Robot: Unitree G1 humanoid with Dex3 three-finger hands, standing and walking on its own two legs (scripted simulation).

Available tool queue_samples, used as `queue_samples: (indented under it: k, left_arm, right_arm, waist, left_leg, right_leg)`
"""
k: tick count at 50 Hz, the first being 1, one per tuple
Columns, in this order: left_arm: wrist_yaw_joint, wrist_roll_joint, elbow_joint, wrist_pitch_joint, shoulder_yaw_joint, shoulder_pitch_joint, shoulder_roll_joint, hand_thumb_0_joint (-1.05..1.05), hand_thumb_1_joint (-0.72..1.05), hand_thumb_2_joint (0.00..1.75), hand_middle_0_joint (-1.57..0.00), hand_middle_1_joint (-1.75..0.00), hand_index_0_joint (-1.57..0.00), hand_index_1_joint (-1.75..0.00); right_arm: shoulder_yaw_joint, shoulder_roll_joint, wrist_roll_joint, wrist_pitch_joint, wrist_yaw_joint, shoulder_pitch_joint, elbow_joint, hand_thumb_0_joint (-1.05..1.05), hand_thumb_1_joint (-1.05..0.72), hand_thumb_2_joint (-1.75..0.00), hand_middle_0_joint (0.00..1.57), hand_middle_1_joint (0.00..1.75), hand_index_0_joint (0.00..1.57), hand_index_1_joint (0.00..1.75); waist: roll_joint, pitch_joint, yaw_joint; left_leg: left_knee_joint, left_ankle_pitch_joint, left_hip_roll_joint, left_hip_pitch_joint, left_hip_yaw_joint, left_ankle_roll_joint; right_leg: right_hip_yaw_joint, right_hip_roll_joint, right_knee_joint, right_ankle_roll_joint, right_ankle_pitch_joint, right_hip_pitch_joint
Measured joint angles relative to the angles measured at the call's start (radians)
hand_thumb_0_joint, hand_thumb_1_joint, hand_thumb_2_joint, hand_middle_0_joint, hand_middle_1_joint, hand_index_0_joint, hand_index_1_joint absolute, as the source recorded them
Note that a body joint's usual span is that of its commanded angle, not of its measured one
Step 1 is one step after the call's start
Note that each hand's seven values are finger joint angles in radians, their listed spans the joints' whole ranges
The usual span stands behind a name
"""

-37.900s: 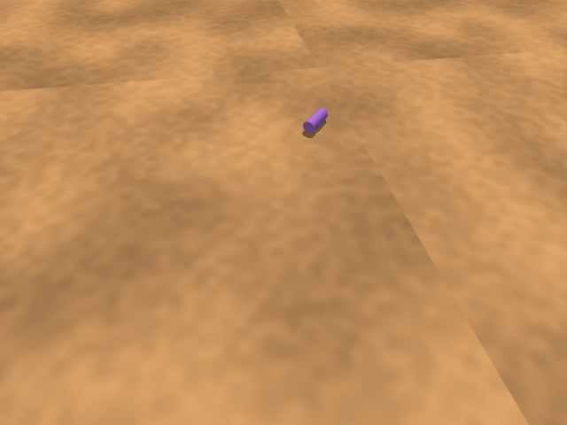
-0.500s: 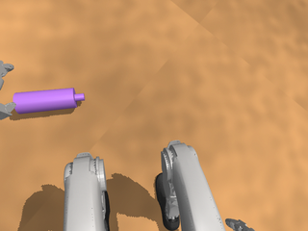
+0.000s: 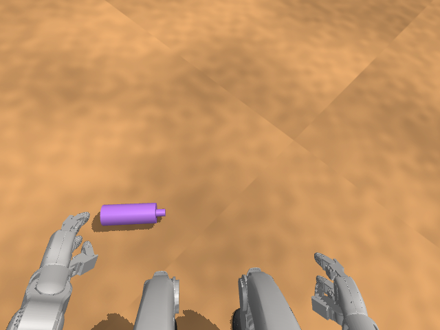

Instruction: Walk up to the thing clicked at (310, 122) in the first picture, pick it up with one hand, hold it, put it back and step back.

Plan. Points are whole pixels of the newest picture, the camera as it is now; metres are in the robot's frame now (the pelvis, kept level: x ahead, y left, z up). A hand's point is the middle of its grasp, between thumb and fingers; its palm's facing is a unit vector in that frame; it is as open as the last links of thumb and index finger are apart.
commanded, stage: home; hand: left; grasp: from above
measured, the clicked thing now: (134, 213) +0.54 +0.24 -0.55
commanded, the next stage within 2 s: none
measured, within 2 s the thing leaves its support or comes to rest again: neither
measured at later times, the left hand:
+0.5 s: hand (67, 287) +0.22 +0.19 +0.08, palm faces +0.09 -0.98 -0.20, open 7.4 cm
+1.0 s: hand (62, 291) +0.22 +0.19 +0.08, palm faces +0.09 -0.98 -0.20, open 7.4 cm
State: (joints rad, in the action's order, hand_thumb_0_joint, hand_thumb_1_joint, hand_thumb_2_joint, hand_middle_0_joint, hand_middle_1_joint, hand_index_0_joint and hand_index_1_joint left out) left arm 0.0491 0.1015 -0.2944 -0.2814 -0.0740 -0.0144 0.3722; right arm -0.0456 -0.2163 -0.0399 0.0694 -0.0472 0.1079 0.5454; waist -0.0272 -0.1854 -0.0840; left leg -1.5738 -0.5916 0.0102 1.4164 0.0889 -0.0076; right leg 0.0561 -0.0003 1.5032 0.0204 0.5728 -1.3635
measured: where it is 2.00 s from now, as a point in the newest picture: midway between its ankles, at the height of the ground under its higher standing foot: outside the picture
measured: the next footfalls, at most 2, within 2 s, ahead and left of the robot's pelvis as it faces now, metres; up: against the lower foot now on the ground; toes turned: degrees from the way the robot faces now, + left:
none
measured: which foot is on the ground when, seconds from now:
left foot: down 0.00-1.00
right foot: down 0.00-1.00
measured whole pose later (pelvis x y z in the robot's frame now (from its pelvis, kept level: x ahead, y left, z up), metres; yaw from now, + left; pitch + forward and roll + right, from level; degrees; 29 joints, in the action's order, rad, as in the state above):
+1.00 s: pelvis +0.06 +0.01 +0.13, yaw +2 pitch +10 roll -3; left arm 0.02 -0.05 0.13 -0.45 -0.03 0.50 0.22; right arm -0.04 -0.21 0.00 0.23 -0.18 0.28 0.54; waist -0.04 -0.15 -0.04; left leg -1.02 -0.49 0.01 0.70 0.07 0.00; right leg 0.05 0.00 0.93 0.03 0.46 -0.64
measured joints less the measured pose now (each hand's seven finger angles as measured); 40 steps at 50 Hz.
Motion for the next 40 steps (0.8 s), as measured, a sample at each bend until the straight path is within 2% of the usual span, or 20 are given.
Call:
queue_samples:
  k: [8,14,21,25,33,40]
  left_arm:
    - [0.021,-0.127,0.126,-0.096,-0.018,0.17,-0.081,0.01,0.89,0.9,-0.2,-0.3,-0.2,-0.3]
    - [0.018,-0.172,0.233,-0.141,-0.01,0.309,-0.121,0.01,0.9,0.9,-0.2,-0.3,-0.2,-0.3]
    - [0.008,-0.177,0.381,-0.167,0.021,0.471,-0.146,0.01,0.9,0.9,-0.2,-0.3,-0.2,-0.3]
    - [-0.002,-0.173,0.429,-0.175,0.033,0.525,-0.153,0.01,0.9,0.9,-0.2,-0.3,-0.2,-0.3]
    - [-0.026,-0.156,0.423,-0.177,0.038,0.528,-0.153,0.01,0.9,0.9,-0.2,-0.3,-0.2,-0.3]
    - [-0.032,-0.15,0.424,-0.172,0.038,0.515,-0.149,0.02,0.9,0.9,-0.2,-0.3,-0.2,-0.3]
  right_arm:
    - [-0.011,0.007,-0.003,0.042,-0.065,0.09,0.016,0.01,-0.9,-0.9,0.2,0.3,0.2,0.3]
    - [-0.006,0.001,0.001,0.074,-0.109,0.163,0.007,0.01,-0.9,-0.9,0.2,0.3,0.2,0.3]
    - [0.005,-0.001,0.012,0.109,-0.137,0.211,-0.022,0.02,-0.9,-0.9,0.2,0.3,0.2,0.3]
    - [0.007,0.001,0.018,0.125,-0.143,0.207,-0.031,0.02,-0.9,-0.9,0.2,0.3,0.2,0.3]
    - [0.003,0.005,0.032,0.157,-0.14,0.168,-0.035,0.02,-0.9,-0.9,0.2,0.3,0.2,0.3]
    - [0.003,0.004,0.04,0.172,-0.132,0.154,-0.028,0.02,-0.9,-0.9,0.2,0.3,0.2,0.3]
  waist:
    - [-0.007,0.008,-0.005]
    - [-0.011,0.008,-0.004]
    - [-0.026,-0.002,0.007]
    - [-0.031,-0.006,0.019]
    - [-0.02,0.011,0.042]
    - [-0.008,0.03,0.048]
  left_leg:
    - [0.22,0.038,0.009,-0.267,-0.004,-0.003]
    - [0.371,0.067,0.013,-0.454,-0.008,-0.001]
    - [0.502,0.092,0.014,-0.617,-0.017,0.004]
    - [0.539,0.097,0.011,-0.673,-0.02,0.007]
    - [0.556,0.1,0.002,-0.713,-0.018,0.009]
    - [0.552,0.1,0.002,-0.712,-0.015,0.007]
  right_leg:
    - [0.001,-0.005,-0.224,-0.005,-0.042,0.267]
    - [0.0,-0.007,-0.382,-0.005,-0.075,0.456]
    - [-0.006,-0.007,-0.52,-0.001,-0.106,0.621]
    - [-0.008,-0.004,-0.557,0.001,-0.11,0.677]
    - [-0.005,0.005,-0.569,0.004,-0.108,0.718]
    - [-0.002,0.005,-0.566,0.003,-0.107,0.72]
